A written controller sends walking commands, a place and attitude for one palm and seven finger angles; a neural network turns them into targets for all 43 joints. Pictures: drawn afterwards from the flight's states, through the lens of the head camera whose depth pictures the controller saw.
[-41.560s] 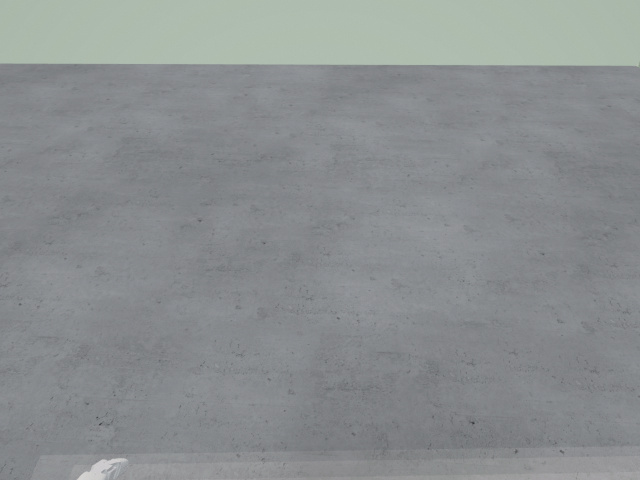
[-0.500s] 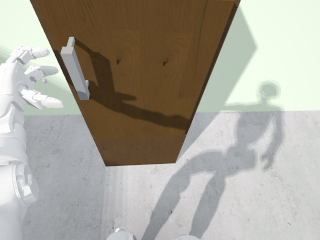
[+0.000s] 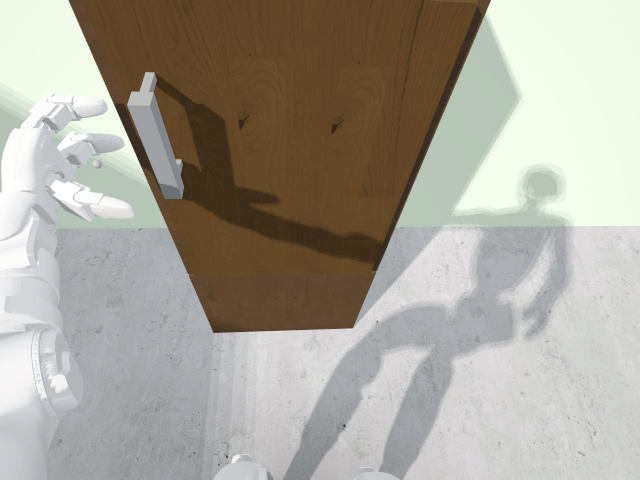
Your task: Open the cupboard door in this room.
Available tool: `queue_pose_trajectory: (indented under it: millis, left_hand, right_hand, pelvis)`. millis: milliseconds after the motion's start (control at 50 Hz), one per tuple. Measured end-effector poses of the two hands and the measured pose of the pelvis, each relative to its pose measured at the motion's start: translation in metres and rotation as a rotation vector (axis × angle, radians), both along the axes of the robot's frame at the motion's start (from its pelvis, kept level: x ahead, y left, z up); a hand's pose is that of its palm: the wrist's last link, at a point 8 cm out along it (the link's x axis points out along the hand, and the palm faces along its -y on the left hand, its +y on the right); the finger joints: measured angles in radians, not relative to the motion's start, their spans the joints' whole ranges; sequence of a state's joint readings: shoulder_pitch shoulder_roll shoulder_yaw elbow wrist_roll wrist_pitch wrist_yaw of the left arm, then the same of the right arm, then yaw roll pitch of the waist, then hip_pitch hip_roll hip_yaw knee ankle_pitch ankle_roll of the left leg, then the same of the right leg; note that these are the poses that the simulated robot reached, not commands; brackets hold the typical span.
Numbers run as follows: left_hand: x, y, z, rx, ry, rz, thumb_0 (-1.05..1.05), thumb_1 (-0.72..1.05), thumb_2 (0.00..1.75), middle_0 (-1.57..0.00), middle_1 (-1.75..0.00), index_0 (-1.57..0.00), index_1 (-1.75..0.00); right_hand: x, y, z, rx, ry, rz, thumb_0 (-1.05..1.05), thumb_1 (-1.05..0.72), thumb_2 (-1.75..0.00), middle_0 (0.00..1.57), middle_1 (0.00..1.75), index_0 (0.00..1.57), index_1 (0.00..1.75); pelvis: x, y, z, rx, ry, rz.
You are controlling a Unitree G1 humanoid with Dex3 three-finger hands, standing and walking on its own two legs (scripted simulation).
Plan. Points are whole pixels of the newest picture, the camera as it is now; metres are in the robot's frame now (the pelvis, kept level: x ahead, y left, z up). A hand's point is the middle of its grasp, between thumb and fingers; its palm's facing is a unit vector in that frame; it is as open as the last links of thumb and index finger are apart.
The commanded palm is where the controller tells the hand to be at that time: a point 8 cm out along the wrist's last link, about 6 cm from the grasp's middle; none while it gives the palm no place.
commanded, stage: move the hooked fingers beside the handle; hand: left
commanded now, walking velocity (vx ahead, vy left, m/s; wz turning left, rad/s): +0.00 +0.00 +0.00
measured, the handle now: (162, 140) +0.51 +0.19 +0.11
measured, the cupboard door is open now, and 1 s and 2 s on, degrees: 0 0 0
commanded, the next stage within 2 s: slide the fingers in behind the handle in 0.28 s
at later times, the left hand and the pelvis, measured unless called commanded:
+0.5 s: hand (101, 162) +0.46 +0.25 +0.12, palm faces +0.02 -1.00 +0.01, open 14.0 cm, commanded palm +0.44 +0.29 +0.11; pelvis +0.00 +0.00 +0.00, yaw +0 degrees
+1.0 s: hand (142, 166) +0.46 +0.20 +0.12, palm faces +0.02 -1.00 +0.01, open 14.0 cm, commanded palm +0.44 +0.25 +0.11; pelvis -0.01 -0.01 +0.00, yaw +0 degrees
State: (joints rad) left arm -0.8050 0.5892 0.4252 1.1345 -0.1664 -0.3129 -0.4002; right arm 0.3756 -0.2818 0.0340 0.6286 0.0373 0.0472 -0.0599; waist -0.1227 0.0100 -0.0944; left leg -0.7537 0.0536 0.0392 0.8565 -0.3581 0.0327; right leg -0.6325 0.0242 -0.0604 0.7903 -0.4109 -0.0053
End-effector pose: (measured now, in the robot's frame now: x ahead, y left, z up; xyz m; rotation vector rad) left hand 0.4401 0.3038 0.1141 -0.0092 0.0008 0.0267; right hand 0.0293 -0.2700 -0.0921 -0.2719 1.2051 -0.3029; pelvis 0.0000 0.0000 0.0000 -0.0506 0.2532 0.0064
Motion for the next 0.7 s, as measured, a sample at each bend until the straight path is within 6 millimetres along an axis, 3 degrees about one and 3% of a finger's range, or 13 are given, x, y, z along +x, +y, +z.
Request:
queue_pose_trajectory:
  millis: [420, 700]
  left_hand:
    - [0.001, 0.000, -0.002, 0.008, 0.003, 0.010, -0.01, -0.50, 0.30, -0.30, -1.20, -0.30, -1.20]
    - [-0.004, -0.022, -0.001, -0.006, -0.010, -0.011, -0.01, -0.50, 0.30, -0.30, -1.20, -0.30, -1.20]
  right_hand:
    - [-0.012, 0.001, -0.002, 0.009, 0.029, -0.019, 0.00, -0.90, -0.90, 0.21, 0.30, 0.20, 0.30]
    - [-0.004, 0.003, -0.002, 0.025, -0.008, -0.012, 0.01, -0.90, -0.90, 0.21, 0.30, 0.20, 0.30]
  pelvis:
    - [0.000, -0.001, -0.001, 0.000, 0.003, -0.005]
    - [0.000, 0.000, 0.000, 0.004, -0.014, -0.006]
